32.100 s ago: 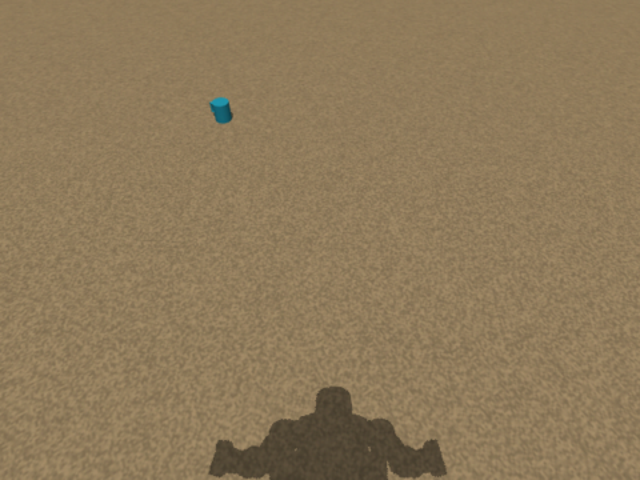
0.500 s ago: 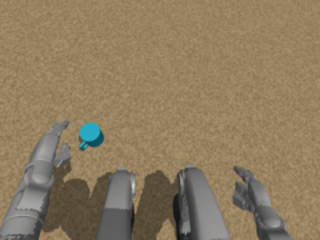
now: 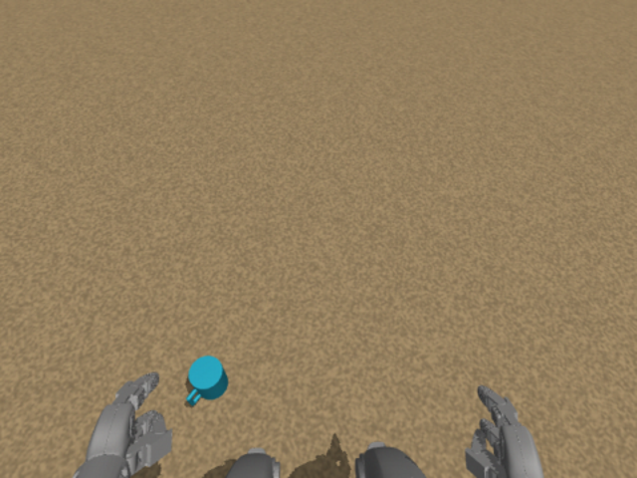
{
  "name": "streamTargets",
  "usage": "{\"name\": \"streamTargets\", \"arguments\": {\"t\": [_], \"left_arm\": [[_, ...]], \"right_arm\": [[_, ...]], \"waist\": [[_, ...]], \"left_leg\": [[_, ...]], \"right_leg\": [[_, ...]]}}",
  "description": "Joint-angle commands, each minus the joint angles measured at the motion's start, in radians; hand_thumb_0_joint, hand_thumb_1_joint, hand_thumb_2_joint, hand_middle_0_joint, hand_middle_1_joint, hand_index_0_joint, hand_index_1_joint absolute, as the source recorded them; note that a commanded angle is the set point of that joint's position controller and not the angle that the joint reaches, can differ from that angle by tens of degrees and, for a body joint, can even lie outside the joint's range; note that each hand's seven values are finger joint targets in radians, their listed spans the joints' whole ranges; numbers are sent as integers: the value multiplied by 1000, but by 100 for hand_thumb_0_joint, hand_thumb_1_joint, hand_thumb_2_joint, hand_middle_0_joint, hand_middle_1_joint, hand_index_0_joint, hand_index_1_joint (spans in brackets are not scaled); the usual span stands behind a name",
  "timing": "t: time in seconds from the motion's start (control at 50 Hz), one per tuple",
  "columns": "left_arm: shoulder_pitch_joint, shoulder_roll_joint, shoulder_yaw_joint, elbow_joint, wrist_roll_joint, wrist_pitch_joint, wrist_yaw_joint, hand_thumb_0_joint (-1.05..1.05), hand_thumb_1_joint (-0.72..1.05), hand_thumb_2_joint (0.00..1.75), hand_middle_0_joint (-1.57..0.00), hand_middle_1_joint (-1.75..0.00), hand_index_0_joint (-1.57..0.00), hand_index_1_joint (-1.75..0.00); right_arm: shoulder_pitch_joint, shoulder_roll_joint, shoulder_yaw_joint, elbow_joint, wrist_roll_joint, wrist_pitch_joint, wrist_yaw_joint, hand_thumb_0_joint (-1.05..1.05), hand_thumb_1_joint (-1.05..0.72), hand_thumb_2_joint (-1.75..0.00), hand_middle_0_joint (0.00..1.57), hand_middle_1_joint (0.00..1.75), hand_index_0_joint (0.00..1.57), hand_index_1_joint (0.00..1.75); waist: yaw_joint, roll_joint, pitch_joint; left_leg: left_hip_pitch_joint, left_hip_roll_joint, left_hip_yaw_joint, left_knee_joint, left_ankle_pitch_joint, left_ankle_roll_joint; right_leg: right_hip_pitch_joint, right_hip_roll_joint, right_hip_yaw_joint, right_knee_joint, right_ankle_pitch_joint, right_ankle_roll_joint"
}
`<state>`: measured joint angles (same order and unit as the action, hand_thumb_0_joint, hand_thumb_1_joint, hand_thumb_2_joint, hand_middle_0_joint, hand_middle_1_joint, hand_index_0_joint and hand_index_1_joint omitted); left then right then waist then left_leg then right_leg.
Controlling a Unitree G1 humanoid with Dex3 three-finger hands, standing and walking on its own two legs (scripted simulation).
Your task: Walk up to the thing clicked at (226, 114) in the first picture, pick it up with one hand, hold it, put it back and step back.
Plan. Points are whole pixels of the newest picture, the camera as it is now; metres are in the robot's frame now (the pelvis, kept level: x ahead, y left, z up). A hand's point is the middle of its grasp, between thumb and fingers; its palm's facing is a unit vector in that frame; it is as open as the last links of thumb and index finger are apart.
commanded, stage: home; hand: left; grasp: from above
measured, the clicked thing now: (205, 383) +0.43 +0.28 -0.64
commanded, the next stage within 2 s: none
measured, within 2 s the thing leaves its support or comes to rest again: neither
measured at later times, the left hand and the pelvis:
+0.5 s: hand (157, 456) +0.17 +0.18 -0.03, palm faces +0.07 -0.98 -0.19, open 7.4 cm; pelvis +0.01 +0.00 +0.02, yaw +1 degrees
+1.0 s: hand (156, 460) +0.16 +0.18 -0.03, palm faces +0.05 -0.98 -0.19, open 7.4 cm; pelvis +0.00 +0.00 +0.02, yaw +0 degrees
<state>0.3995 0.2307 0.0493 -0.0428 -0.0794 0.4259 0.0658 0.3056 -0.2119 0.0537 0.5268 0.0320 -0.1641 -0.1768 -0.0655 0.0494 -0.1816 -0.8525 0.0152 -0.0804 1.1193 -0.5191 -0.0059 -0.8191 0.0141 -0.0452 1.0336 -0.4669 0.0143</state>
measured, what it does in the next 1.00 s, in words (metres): stands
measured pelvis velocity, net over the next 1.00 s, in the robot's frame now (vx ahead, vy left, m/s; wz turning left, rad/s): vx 0.00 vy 0.00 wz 0.01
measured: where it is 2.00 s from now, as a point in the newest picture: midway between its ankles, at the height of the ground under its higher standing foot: outside the picture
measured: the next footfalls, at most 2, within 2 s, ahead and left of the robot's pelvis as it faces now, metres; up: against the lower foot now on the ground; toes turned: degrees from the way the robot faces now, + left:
none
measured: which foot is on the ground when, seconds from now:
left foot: down 0.00-1.00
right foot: down 0.00-1.00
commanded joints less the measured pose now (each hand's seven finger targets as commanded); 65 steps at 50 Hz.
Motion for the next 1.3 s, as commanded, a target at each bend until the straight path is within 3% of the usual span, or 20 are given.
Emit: {"name": "streamTargets", "arguments": {"t": [0.0, 0.18, 0.38, 0.64, 0.86, 0.98, 1.04, 1.08, 1.2, 1.26, 1.28], "left_arm": [[69, 92, 52, -246, 12, -23, -1, 0, 90, 90, -20, -30, -20, -30], [76, 88, 37, -277, 22, -20, -38, 0, 90, 90, -20, -30, -20, -30], [76, 98, 43, -272, 32, -32, -46, 0, 90, 90, -20, -30, -20, -30], [76, 91, 35, -266, 34, -26, -43, 0, 90, 90, -20, -30, -20, -30], [75, 93, 41, -264, 30, -27, -45, 0, 90, 90, -20, -30, -20, -30], [71, 111, 47, -285, 32, -30, -42, 0, 90, 90, -20, -30, -20, -30], [90, 76, 18, -256, 31, -24, -46, 0, 90, 90, -20, -30, -20, -30], [66, 113, 52, -295, 28, -29, -42, 0, 90, 90, -20, -30, -20, -30], [69, 104, 31, -296, 29, -28, -42, 0, 90, 90, -20, -30, -20, -30], [76, 102, 34, -288, 28, -25, -42, 0, 90, 90, -20, -30, -20, -30], [70, 117, 55, -290, 23, -28, -41, 0, 90, 90, -20, -30, -20, -30]], "right_arm": [[-59, -109, -51, -169, -4, -78, -21, 0, -90, -90, 20, 30, 20, 30], [-69, -122, -64, -171, -16, -119, -24, 0, -90, -90, 20, 30, 20, 30], [-73, -130, -69, -153, -23, -138, -17, 0, -90, -90, 20, 30, 20, 30], [-84, -128, -68, -149, -25, -142, -16, 0, -90, -90, 20, 30, 20, 30], [-84, -131, -69, -154, -23, -150, -18, 0, -90, -90, 20, 30, 20, 30], [-79, -138, -74, -149, -24, -154, -21, 0, -90, -90, 20, 30, 20, 30], [-79, -132, -68, -148, -24, -154, -18, 0, -90, -90, 20, 30, 20, 30], [-82, -140, -75, -155, -23, -154, -20, 0, -90, -90, 20, 30, 20, 30], [-78, -136, -73, -151, -24, -153, -21, 0, -90, -90, 20, 30, 20, 30], [-82, -134, -71, -155, -23, -151, -20, 0, -90, -90, 20, 30, 20, 30], [-78, -140, -75, -151, -24, -150, -20, 0, -90, -90, 20, 30, 20, 30]], "waist": [[20, 15, -106], [7, -33, -27], [21, 5, -81], [28, 6, -51], [27, -9, -32], [29, -2, -32], [25, 5, -20], [28, 7, -47], [24, -2, -36], [23, -13, -41], [26, -11, -45]], "left_leg": [[188, -20, 18, -240, 212, 20], [212, -26, 31, -273, 186, 29], [268, -24, 27, -268, 300, 19], [250, -18, 18, -289, 245, 15], [219, -20, 18, -301, 140, 20], [228, -15, 24, -296, 160, 18], [221, -13, 13, -304, 155, 15], [230, -14, 20, -297, 155, 17], [226, -18, 30, -279, 184, 20], [222, -19, 23, -278, 196, 21], [221, -19, 22, -279, 187, 21]], "right_leg": [[181, 17, -14, -210, 169, -24], [196, 12, -17, -264, 144, -14], [238, 12, -17, -232, 236, -21], [223, 16, -24, -239, 185, -20], [215, 14, -17, -256, 103, -15], [210, 14, -16, -243, 116, -18], [196, 17, -19, -236, 111, -19], [207, 16, -16, -240, 110, -18], [210, 13, -11, -242, 137, -17], [214, 14, -14, -239, 148, -17], [220, 14, -13, -240, 139, -17]]}}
